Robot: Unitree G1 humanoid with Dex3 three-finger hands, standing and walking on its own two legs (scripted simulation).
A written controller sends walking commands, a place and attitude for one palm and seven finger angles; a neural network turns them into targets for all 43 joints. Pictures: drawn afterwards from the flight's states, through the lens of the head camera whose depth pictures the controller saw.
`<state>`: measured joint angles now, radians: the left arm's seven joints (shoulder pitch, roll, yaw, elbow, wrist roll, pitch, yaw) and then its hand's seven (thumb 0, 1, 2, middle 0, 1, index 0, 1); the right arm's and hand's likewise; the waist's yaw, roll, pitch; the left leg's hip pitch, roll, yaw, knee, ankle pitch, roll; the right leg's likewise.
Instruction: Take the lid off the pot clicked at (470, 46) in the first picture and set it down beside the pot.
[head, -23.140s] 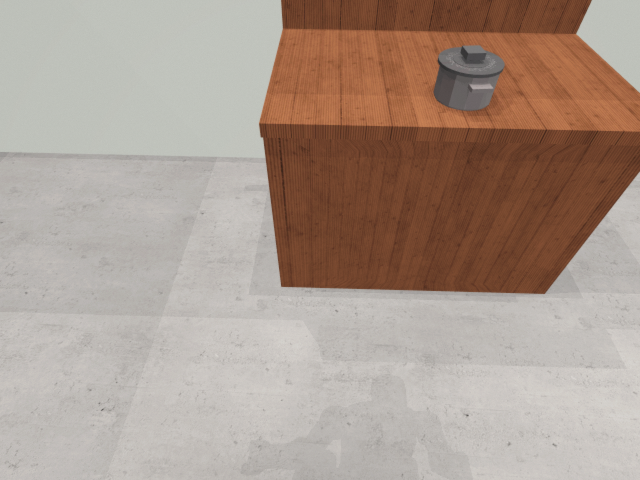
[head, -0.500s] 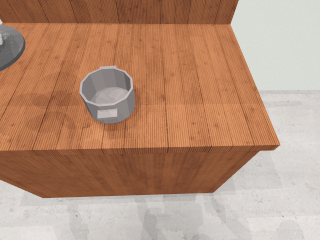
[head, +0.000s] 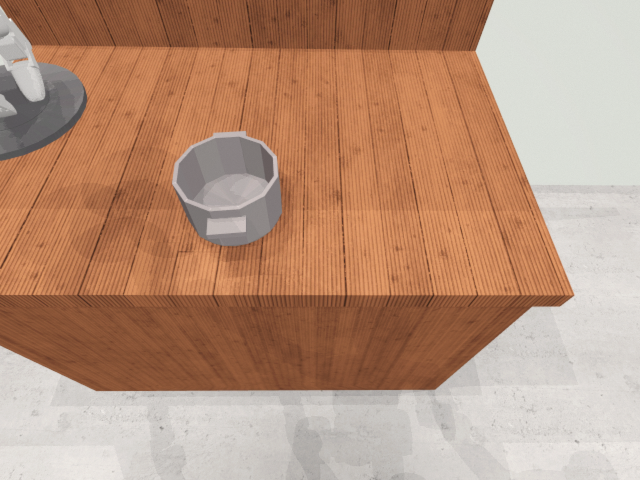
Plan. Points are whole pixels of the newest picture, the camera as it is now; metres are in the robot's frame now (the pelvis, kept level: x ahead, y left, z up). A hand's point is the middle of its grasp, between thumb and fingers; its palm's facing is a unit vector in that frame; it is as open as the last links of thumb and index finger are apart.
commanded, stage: lower the lid onto the table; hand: left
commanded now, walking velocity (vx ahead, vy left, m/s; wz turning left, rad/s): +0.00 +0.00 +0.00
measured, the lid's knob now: out of the picture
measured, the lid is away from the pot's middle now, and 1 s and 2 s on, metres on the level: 0.22 0.23 0.24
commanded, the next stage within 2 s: none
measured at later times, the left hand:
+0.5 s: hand out of the picture +0.47 +0.33 +0.19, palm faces -0.39 -0.14 -0.91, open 5.8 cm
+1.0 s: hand (13, 145) +0.48 +0.33 +0.15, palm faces -0.44 -0.13 -0.89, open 5.7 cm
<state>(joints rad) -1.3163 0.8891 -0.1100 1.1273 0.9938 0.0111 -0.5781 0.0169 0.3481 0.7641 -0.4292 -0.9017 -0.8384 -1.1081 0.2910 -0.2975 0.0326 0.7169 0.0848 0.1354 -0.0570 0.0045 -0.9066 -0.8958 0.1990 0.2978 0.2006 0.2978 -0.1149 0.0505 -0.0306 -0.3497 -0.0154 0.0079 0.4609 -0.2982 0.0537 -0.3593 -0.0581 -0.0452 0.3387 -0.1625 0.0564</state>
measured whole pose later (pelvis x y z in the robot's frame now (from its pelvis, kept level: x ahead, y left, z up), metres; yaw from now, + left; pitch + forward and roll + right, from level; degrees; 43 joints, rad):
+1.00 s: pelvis +0.00 +0.00 -0.01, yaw -1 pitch +13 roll -3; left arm -1.22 0.93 -0.08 1.20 0.99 -0.09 -0.52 0.01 0.35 0.76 -0.43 -0.90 -0.84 -1.11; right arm 0.34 -0.29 0.03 0.73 0.09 0.15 -0.09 0.00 -0.91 -0.90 0.20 0.30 0.20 0.30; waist -0.15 0.03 -0.04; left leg -0.44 0.00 0.02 0.56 -0.34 0.06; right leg -0.44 -0.04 -0.03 0.40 -0.18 0.06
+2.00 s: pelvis +0.00 +0.02 -0.02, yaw -2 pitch +17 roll -4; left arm -1.14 0.96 -0.04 1.20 0.99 -0.17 -0.49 0.01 0.36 0.76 -0.42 -0.90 -0.83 -1.11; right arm 0.36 -0.28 0.04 0.73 0.10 0.16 -0.11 0.00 -0.90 -0.90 0.20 0.30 0.20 0.30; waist -0.17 0.03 -0.06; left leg -0.60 0.01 0.02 0.71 -0.41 0.07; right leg -0.59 -0.03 -0.02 0.53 -0.23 0.05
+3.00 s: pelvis -0.01 +0.03 -0.03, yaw -3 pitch +20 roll -5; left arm -0.96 0.88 0.05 1.07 1.01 -0.24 -0.40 -0.01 0.39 0.74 -0.40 -0.92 -0.83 -1.12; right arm 0.37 -0.26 0.01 0.71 0.06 0.24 -0.09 0.00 -0.90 -0.90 0.20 0.30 0.20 0.30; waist -0.14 0.04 -0.09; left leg -0.69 0.00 0.02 0.78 -0.44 0.09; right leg -0.68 -0.03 -0.01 0.59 -0.24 0.02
